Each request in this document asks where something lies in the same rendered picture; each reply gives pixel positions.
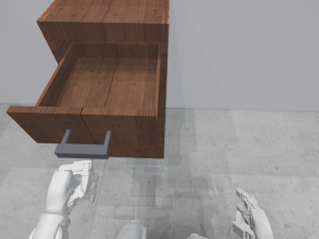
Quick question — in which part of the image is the left robot hand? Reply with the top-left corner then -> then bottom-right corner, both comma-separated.
44,160 -> 99,216

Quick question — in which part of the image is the robot left thigh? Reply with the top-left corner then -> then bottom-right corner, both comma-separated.
115,223 -> 147,239

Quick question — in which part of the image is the cabinet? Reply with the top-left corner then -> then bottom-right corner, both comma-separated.
36,0 -> 169,159

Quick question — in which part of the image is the drawer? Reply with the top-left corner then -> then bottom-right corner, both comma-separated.
6,42 -> 161,147

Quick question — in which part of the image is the right robot hand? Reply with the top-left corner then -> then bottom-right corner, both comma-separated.
232,188 -> 274,239

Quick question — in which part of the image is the handle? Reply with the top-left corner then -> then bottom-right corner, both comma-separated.
54,129 -> 112,159

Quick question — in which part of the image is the left robot forearm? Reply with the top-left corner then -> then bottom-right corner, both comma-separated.
28,212 -> 71,239

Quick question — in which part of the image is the robot left shin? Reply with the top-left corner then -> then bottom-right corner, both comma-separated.
131,220 -> 141,224

